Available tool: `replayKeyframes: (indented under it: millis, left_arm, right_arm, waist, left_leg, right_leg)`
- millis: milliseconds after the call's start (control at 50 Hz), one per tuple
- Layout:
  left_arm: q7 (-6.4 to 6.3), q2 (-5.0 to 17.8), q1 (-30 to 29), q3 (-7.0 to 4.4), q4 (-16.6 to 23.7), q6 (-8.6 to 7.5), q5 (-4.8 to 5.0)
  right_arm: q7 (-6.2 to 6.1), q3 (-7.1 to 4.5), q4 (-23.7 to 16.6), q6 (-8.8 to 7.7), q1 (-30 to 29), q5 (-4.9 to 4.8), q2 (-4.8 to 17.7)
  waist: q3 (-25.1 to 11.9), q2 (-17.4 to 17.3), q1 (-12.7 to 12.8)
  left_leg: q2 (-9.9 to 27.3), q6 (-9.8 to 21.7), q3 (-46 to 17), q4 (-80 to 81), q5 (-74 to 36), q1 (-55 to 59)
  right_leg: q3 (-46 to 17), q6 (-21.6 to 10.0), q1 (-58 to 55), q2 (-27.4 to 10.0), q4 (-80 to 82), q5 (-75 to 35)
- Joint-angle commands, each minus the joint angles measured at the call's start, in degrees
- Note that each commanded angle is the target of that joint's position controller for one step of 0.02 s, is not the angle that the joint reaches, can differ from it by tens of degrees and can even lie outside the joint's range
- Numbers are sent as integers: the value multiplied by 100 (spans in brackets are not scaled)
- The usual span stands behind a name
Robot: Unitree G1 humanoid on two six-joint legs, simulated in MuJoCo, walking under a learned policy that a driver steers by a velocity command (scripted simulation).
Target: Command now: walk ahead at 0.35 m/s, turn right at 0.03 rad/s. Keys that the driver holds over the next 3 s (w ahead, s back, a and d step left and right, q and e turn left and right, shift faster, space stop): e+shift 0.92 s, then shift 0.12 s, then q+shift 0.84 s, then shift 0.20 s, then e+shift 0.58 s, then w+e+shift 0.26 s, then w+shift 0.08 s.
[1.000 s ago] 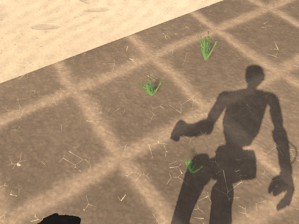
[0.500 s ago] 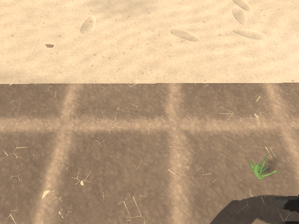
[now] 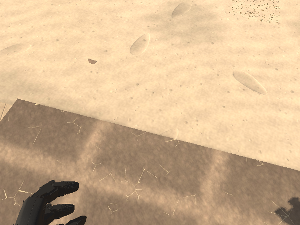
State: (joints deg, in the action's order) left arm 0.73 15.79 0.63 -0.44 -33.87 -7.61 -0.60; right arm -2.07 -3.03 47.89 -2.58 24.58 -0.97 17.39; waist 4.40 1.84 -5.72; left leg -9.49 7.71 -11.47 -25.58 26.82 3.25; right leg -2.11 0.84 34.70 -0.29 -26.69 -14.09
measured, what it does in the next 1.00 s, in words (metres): walks ahead, turning right: right foot, then left foot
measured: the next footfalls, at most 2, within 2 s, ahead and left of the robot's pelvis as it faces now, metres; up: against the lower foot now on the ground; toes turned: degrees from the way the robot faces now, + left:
right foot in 0.02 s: +0.27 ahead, -0.12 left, +0.00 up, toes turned +2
left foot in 0.52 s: +0.29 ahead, +0.06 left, +0.00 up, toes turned -31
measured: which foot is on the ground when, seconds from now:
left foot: down 0.00-0.04, up 0.06-0.50, down 0.52-1.00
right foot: up 0.00-0.00, down 0.02-0.54, up 0.56-0.96, down 0.98-1.00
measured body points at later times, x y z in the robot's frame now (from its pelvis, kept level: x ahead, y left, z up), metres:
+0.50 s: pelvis +0.19 -0.04 +0.02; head +0.21 -0.03 +0.47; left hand +0.43 +0.16 -0.07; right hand +0.23 -0.35 -0.07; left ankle +0.25 +0.08 -0.71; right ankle +0.23 -0.12 -0.72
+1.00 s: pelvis +0.23 -0.07 +0.02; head +0.24 -0.08 +0.47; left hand +0.53 -0.03 -0.08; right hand +0.08 -0.37 -0.06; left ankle +0.26 +0.08 -0.72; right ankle +0.16 -0.15 -0.72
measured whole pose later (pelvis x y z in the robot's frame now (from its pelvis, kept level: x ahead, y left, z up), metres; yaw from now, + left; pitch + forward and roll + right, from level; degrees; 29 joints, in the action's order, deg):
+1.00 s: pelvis +0.23 -0.07 +0.02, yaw -49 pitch +1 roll +0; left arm 7.3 17.6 11.1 -2.7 -37.8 -2.7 -1.3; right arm -2.9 -4.9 36.5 -4.6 14.2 3.6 20.7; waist 0.9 0.8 -2.8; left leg 7.3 -2.5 17.3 -25.9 21.1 -3.3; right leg 3.8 -2.4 16.7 -0.9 -30.5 11.8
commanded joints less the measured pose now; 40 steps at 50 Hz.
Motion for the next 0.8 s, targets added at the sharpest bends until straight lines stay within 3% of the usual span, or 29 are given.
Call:
replayKeyframes:
  millis: [20, 40, 60, 80, 100, 120, 160, 180, 200, 240, 260, 300, 360, 420, 480, 520, 540, 560, 580, 600, 620, 640, 660, 720, 760, 800]
  left_arm:
    - [29, 870, 1921, -410, -318, -111, 52]
    - [58, 1166, 2504, -399, -486, -92, -46]
    - [149, 1136, 2442, -381, -511, -64, -123]
    - [138, 1112, 1920, -481, -147, 29, -27]
    - [94, 966, 1256, -452, 62, 148, 80]
    - [65, 870, 980, -396, 125, 254, 107]
    - [23, 1001, 864, -435, 143, 337, 41]
    - [59, 277, 1127, -210, -16, 157, -169]
    - [115, 432, 865, -280, 73, 31, -144]
    - [167, 1037, 521, -505, 198, -97, -159]
    - [209, 1128, 594, -542, 204, -107, -143]
    - [254, 1089, 908, -565, 265, -54, -74]
    - [208, 922, 1262, -558, 383, 31, -4]
    - [165, 811, 1468, -545, 420, 111, 13]
    - [183, 847, 1372, -558, 366, 155, -36]
    - [254, 784, 1180, -497, 316, 207, -106]
    - [295, 613, 1338, -411, 271, 244, -139]
    - [329, 314, 1645, -314, 480, 286, -242]
    - [320, 1018, 1719, -515, 274, 280, -355]
    - [258, 1194, 1722, -603, 111, 304, -343]
    - [180, 1214, 1811, -632, -24, 328, -350]
    - [119, 1042, 1815, -596, -99, 342, -379]
    - [164, 852, 1750, -488, -93, 338, -409]
    - [465, 437, 1392, -269, 2, 346, -161]
    - [637, 342, 1003, -213, 100, 384, -153]
    - [759, 331, 773, -173, 164, 463, -182]
  right_arm:
    - [-4, -137, -347, -12, -556, 210, 690]
    - [43, -31, -451, -14, -54, 372, 262]
    - [201, 106, -276, -31, 1302, 148, 48]
    - [229, 42, -354, 14, 781, 89, 568]
    - [201, -39, -683, 50, -180, 84, 814]
    - [139, -70, -877, 93, -875, 180, 861]
    - [56, -71, -1096, 185, -987, 244, 691]
    - [321, 191, -1121, -9, -96, 942, 344]
    - [396, 120, -1059, -66, -40, 941, 364]
    - [458, 117, -970, 3, -65, 570, 434]
    - [477, 120, -991, 58, -221, 494, 451]
    - [430, 96, -1097, 99, -638, 489, 475]
    - [197, 25, -1229, -28, -1150, 470, 587]
    - [34, 34, -1281, -128, -1511, 362, 519]
    - [49, 24, -1217, -177, -1443, 235, 520]
    - [117, -30, -1183, -215, -1188, 159, 678]
    - [141, -101, -1176, -266, -943, 137, 913]
    - [87, -288, -1293, -330, -901, 220, 1503]
    - [53, -333, -1357, -397, -1126, 413, 1454]
    - [9, -286, -1410, -446, -1296, 334, 1220]
    - [3, -174, -1565, -480, -1899, 227, 938]
    - [-26, -62, -1689, -492, -2168, 108, 650]
    - [-66, -52, -1825, -497, -2247, 82, 623]
    - [-179, -161, -1897, -437, -1955, 254, 959]
    - [-214, -235, -1731, -376, -1386, 326, 1132]
    - [-184, -344, -1560, -310, -953, 409, 1302]
  waist:
    - [-1319, -777, 1320]
    - [-2103, 751, 1113]
    - [-3223, 1526, 593]
    - [-3062, 695, 894]
    - [-2199, -62, 855]
    - [-1357, -749, 789]
    - [-782, -476, 429]
    - [-1499, 404, 177]
    - [-1134, 268, 3]
    - [-980, 62, -10]
    - [-927, 111, 69]
    - [-939, 104, 291]
    - [-918, 271, 564]
    - [-932, 237, 722]
    - [-1021, 159, 606]
    - [-1047, 74, 408]
    - [-1219, -152, 381]
    - [-1681, -1461, 555]
    - [-1174, -641, 400]
    - [-1070, -414, 460]
    - [-876, -682, 699]
    - [-796, -826, 733]
    - [-787, -811, 688]
    - [-657, -473, 353]
    - [-535, -632, 51]
    - [-422, -664, -91]
  left_leg:
    - [854, -420, 215, -2107, -5299, -989]
    - [281, -873, 550, -4748, -1313, -2351]
    - [23, -1103, 213, -6129, 1026, -3608]
    - [340, -1146, 4, -6517, 448, -3852]
    - [561, -1068, 66, -6254, 11, -4057]
    - [605, -1024, 267, -5898, -159, -4112]
    - [726, -953, 228, -5111, -372, -3760]
    - [1096, -1152, 175, -4323, -507, -3361]
    - [1168, -1240, 366, -3815, -307, -3082]
    - [1075, -1351, 930, -3051, -346, -2061]
    - [1001, -1376, 974, -2762, -447, -1819]
    - [947, -1332, 736, -2250, -583, -2025]
    - [1035, -1217, 339, -1833, -542, -2753]
    - [959, -1156, 251, -1313, -450, -3061]
    - [746, -974, 421, -422, -949, -2488]
    - [899, -503, 327, 524, -2247, -1290]
    - [1485, 91, -83, 650, -3633, -230]
    - [3291, 1802, -1927, 731, -5260, 1074]
    - [3702, 1882, -1818, 984, -5357, 711]
    - [3285, 1362, -1084, 1039, -4907, 278]
    - [2913, 952, -386, 1126, -4462, -212]
    - [2610, 728, 152, 1141, -4333, -493]
    - [2450, 648, 506, 1066, -4646, -804]
    - [2145, 610, 1396, 1088, -4787, -745]
    - [2264, 606, 1648, 1022, -4891, -215]
    - [2588, 710, 1699, 981, -5276, 50]
  right_leg:
    - [368, -333, -3307, 335, 96, -987]
    - [-1122, -1094, -5060, -990, -660, -3428]
    - [-3940, -2267, -6379, -2248, -234, -2971]
    - [-4254, -2229, -5875, -2064, 180, -1264]
    - [-3743, -1963, -4797, -1780, 423, 396]
    - [-3332, -1734, -3521, -1416, 771, 1136]
    - [-2952, -1568, -2200, -892, 1110, 1479]
    - [-2308, -1845, -2250, -483, 1276, 805]
    - [-2235, -1793, -1828, -339, 1339, 911]
    - [-1800, -1549, -741, -11, 1426, 759]
    - [-1823, -1495, -541, 32, 1455, 866]
    - [-2343, -1461, -1038, -108, 1381, 1940]
    - [-3312, -1613, -2036, -479, 1219, 3109]
    - [-3779, -1664, -2717, -554, 998, 2691]
    - [-3755, -1587, -2676, -322, 746, 1766]
    - [-3510, -1286, -1939, 71, 561, 1881]
    - [-3187, -932, -1226, 425, 269, 2586]
    - [-1900, -184, 252, 1272, -856, 4268]
    - [-1387, 151, 584, 939, -2217, 4846]
    - [-1135, 244, 288, 741, -2878, 4568]
    - [-774, 353, 196, 610, -3396, 4246]
    - [-545, 432, 95, 519, -3797, 3970]
    - [-227, 465, -93, 457, -4440, 3814]
    - [229, 508, -42, 86, -4151, 3382]
    - [373, 521, 172, -255, -3153, 3277]
    - [589, 464, 87, -481, -2263, 3372]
